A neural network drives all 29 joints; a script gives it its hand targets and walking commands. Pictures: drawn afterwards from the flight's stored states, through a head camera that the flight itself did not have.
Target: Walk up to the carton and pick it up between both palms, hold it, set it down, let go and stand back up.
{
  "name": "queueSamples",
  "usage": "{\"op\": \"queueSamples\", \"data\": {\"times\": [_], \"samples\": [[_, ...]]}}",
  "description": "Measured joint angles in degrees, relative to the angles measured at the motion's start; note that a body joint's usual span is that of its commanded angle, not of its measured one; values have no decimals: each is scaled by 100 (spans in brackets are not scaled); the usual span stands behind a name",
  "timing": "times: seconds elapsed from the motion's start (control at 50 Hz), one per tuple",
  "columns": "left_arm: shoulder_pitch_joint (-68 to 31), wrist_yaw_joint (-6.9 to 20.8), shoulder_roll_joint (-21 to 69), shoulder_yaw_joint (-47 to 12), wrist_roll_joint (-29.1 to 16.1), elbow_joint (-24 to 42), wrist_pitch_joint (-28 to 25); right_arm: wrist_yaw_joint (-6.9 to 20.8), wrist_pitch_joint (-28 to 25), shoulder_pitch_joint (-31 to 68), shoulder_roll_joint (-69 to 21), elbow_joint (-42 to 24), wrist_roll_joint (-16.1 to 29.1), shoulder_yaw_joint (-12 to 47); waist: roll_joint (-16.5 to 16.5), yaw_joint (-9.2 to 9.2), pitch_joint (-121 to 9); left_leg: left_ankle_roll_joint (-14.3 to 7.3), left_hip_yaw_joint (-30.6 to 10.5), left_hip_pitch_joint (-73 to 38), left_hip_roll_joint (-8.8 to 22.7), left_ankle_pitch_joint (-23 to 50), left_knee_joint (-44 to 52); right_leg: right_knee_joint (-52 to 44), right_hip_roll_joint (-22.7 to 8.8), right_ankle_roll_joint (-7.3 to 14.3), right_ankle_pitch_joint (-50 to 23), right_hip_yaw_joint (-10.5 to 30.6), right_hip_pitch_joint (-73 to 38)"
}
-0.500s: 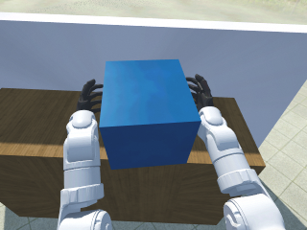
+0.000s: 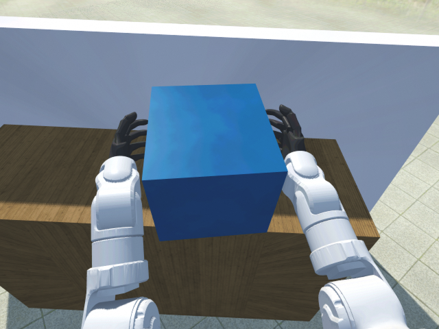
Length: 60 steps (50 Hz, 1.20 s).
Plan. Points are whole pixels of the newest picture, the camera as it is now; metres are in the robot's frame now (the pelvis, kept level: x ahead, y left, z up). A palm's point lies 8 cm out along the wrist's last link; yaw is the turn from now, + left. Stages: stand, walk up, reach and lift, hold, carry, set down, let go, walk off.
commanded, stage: hold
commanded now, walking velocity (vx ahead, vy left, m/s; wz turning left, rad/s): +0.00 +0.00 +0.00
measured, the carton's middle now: (209, 159) +0.38 +0.00 +0.14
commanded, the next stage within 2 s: none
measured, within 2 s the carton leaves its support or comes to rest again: neither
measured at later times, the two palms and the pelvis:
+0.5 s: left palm (123, 159) +0.36 +0.15 +0.17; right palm (291, 150) +0.36 -0.14 +0.17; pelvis +0.00 +0.00 +0.00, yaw +0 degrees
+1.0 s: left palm (123, 159) +0.36 +0.15 +0.17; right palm (291, 149) +0.36 -0.14 +0.17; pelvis +0.00 +0.00 +0.00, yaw +0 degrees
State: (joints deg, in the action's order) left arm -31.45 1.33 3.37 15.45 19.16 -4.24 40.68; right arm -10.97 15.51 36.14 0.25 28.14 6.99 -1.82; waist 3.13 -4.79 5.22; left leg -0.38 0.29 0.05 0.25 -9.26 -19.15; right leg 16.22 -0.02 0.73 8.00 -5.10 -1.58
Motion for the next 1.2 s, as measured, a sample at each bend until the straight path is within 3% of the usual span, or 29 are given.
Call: {"op": "queueSamples", "data": {"times": [1.2], "samples": [[91,-12,14,-53,-3,121,28,-7,-27,-85,14,-97,34,46,-10,-2,13,-4,14,-32,4,-40,-29,-5,5,-7,15,17,-41]]}}
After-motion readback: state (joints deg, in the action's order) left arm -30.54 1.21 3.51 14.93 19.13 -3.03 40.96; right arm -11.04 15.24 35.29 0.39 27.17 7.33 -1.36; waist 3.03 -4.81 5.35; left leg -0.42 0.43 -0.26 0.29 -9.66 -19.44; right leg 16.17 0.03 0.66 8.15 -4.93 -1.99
